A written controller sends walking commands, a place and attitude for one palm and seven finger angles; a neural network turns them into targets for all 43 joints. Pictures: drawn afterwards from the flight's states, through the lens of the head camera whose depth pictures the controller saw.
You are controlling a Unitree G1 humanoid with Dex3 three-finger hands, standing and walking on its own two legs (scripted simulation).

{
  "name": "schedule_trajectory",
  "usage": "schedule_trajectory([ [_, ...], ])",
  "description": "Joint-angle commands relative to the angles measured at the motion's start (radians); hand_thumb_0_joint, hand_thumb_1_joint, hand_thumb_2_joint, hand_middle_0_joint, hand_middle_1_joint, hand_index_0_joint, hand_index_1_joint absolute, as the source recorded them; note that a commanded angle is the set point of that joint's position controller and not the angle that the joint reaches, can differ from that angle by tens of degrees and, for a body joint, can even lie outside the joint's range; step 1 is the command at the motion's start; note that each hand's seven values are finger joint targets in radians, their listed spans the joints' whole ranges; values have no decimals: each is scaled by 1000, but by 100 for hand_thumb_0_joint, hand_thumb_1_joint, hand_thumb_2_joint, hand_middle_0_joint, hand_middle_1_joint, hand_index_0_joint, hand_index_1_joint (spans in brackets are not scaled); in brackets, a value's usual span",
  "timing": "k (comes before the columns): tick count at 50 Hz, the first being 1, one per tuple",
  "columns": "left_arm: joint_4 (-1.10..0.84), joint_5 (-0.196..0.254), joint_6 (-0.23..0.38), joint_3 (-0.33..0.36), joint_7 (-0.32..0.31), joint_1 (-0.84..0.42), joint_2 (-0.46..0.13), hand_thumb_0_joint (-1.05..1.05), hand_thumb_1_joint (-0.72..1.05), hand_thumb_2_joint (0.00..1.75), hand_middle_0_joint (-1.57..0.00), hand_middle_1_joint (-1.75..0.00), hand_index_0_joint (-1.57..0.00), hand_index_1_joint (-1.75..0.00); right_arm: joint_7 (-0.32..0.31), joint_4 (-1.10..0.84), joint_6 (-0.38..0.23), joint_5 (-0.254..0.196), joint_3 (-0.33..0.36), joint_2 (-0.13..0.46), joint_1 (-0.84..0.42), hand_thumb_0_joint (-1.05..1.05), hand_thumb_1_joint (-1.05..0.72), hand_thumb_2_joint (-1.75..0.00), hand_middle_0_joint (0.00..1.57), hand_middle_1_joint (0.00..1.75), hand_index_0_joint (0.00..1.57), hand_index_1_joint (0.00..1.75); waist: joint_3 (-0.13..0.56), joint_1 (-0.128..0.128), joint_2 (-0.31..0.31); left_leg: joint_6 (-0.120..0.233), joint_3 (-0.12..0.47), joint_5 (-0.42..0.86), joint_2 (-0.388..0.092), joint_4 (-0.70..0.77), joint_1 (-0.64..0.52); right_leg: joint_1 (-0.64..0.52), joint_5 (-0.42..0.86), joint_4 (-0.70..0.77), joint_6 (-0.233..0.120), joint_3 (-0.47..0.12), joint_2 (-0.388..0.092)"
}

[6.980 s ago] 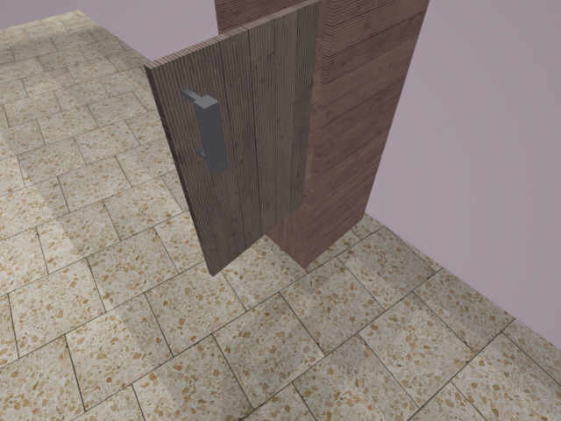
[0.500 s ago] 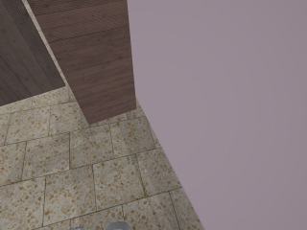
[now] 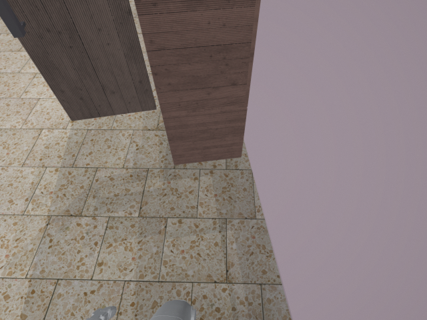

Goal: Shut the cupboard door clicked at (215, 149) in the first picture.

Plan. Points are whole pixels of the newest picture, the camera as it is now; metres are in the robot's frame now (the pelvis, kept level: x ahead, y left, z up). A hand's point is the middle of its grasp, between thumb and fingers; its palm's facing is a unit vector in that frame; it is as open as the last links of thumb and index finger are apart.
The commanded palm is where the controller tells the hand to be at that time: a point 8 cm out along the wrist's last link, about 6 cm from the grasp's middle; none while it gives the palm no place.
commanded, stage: turn to face it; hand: left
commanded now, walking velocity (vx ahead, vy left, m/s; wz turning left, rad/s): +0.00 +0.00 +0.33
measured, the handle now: (7, 7) +0.86 +0.62 +0.14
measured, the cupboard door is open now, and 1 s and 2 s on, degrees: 93 93 93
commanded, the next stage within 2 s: take the last steps up to it in 0.28 s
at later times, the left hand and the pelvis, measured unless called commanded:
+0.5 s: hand out of the picture +0.07 +0.23 -0.16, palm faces +0.18 -0.96 -0.21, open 7.4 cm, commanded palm none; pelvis +0.02 +0.02 +0.00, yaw +9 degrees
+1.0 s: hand out of the picture +0.05 +0.32 -0.19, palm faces +0.32 -0.92 -0.20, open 7.4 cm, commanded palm none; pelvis +0.12 +0.13 -0.01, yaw +16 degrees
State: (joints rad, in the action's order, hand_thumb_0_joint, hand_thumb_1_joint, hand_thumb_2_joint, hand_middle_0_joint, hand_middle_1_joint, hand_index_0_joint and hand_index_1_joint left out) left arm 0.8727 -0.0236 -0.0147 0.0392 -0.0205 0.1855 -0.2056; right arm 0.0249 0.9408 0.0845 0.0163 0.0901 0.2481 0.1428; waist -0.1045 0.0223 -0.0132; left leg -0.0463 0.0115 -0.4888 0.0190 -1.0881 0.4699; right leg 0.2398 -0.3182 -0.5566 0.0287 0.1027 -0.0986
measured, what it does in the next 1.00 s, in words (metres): steps to the left, turning left: left foot, then right foot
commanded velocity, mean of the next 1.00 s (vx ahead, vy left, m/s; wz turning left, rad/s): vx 0.19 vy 0.09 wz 0.20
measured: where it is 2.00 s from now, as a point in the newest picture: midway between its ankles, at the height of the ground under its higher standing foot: (155, 252)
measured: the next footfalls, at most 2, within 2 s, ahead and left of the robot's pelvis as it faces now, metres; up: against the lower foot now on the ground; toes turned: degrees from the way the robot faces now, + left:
left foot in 0.16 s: +0.05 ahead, +0.12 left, +0.00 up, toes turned +8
right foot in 0.54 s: +0.08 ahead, -0.12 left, +0.00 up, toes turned +6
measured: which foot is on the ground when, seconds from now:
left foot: up 0.00-0.14, down 0.16-0.52, up 0.54-0.86, down 0.88-1.00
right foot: down 0.00-0.16, up 0.18-0.52, down 0.54-0.88, up 0.90-1.00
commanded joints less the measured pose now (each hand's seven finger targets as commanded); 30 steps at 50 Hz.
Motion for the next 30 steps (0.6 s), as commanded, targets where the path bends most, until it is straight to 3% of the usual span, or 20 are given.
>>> schedule_trajectory([
  [1,-32,-10,28,55,-12,70,-199,0,90,90,-20,-30,-20,-30,5,-96,-41,-9,-10,21,-71,0,-90,-90,20,30,20,30,113,-55,222,-13,-71,-5,-26,198,-7,-166,609,154,-132,-96,-233],
  [3,-14,-10,26,60,-9,100,-221,0,90,90,-20,-30,-20,-30,2,-94,-51,-10,-20,15,-71,0,-90,-90,20,30,20,30,132,-62,220,-6,-102,22,-9,349,-57,-199,672,103,-125,-86,-234],
  [5,0,1,23,61,-5,98,-221,0,90,90,-20,-30,-20,-30,-3,-74,-60,-7,-23,31,-24,0,-90,-90,20,30,20,30,151,-36,209,6,-116,183,4,540,-187,-152,630,33,-78,-51,-209],
  [6,0,7,20,57,-2,79,-207,0,90,90,-20,-30,-20,-30,-3,-62,-66,-6,-17,57,19,0,-90,-90,20,30,20,30,171,-6,158,23,-87,313,-23,655,-299,-86,549,-47,-36,-19,-190],
  [7,-22,17,14,53,2,85,-161,0,90,90,-20,-30,-20,-30,-10,-60,-78,5,3,150,61,0,-90,-90,20,30,20,30,221,15,-70,101,129,582,-212,693,-465,103,284,-207,31,46,-109],
  [8,-57,21,6,29,4,52,-99,0,90,90,-20,-30,-20,-30,-20,-51,-75,8,20,231,128,0,-90,-90,20,30,20,30,229,46,-288,253,359,951,-426,712,-499,251,-325,-384,70,20,-21],
  [9,-54,10,-11,30,-2,1,-121,0,90,90,-20,-30,-20,-30,-34,-33,-71,8,21,231,150,0,-90,-90,20,30,20,30,220,62,-174,292,340,875,-427,709,-454,254,-339,-497,51,-61,-13],
  [11,-22,12,-17,31,0,-27,-111,0,90,90,-20,-30,-20,-30,-53,-44,-77,9,6,178,91,0,-90,-90,20,30,20,30,167,31,-197,261,271,854,-350,702,-390,286,-230,-557,46,-115,-23],
  [13,8,14,-20,31,6,-6,-95,0,90,90,-20,-30,-20,-30,-58,-43,-82,9,-10,138,56,0,-90,-90,20,30,20,30,149,3,-126,236,196,875,-300,704,-377,253,-170,-514,45,-107,-7],
  [15,20,15,-21,28,7,4,-85,0,90,90,-20,-30,-20,-30,-60,-34,-83,9,-13,136,62,0,-90,-90,20,30,20,30,160,-3,-115,226,168,881,-281,704,-395,217,-156,-436,43,-89,9],
  [19,27,13,-20,22,9,-7,-73,0,90,90,-20,-30,-20,-30,-57,-18,-76,11,-12,131,69,0,-90,-90,20,30,20,30,150,2,-132,214,176,744,-264,730,-349,127,-143,-273,33,-63,40],
  [22,34,9,-7,25,16,18,-70,0,90,90,-20,-30,-20,-30,-50,-11,-73,12,-10,127,68,0,-90,-90,20,30,20,30,132,-14,-152,207,213,441,-233,750,-275,29,-113,-137,19,-32,73],
  [24,55,5,9,36,21,81,-82,0,90,90,-20,-30,-20,-30,-42,-15,-71,4,-7,119,43,0,-90,-90,20,30,20,30,109,-51,-101,163,194,158,-172,713,-143,-140,-10,83,10,-14,74],
  [25,66,-2,21,49,18,126,-126,0,90,90,-20,-30,-20,-30,-35,-22,-74,-2,-11,84,39,0,-90,-90,20,30,20,30,95,-80,16,118,131,42,-101,594,5,-277,-87,203,-19,-119,-18],
  [26,74,-14,31,73,10,186,-221,0,90,90,-20,-30,-20,-30,-25,-51,-80,-9,-22,23,30,0,-90,-90,20,30,20,30,78,-111,272,53,-6,-86,25,349,216,-386,-246,352,-117,-444,-282],
  [27,70,-5,30,79,9,222,-265,0,90,90,-20,-30,-20,-30,-14,-83,-75,9,-12,72,-48,0,-90,-90,20,30,20,30,16,-146,261,41,10,-125,5,109,249,-249,-323,442,-206,-580,-426],
  [28,64,-2,40,76,3,186,-238,0,90,90,-20,-30,-20,-30,-7,-84,-71,12,-2,80,-64,0,-90,-90,20,30,20,30,-21,-111,219,39,62,-24,-38,-13,262,-166,-371,447,-215,-580,-395],
  [29,60,-1,50,64,2,130,-194,0,90,90,-20,-30,-20,-30,-1,-71,-66,12,2,77,-55,0,-90,-90,20,30,20,30,-66,-75,244,33,71,66,-66,-67,270,-111,-319,447,-179,-490,-341],
  [30,54,2,59,53,4,87,-158,0,90,90,-20,-30,-20,-30,7,-55,-62,12,3,71,-30,0,-90,-90,20,30,20,30,-61,-45,237,21,61,145,-84,-77,243,-90,-197,438,-145,-353,-298],
])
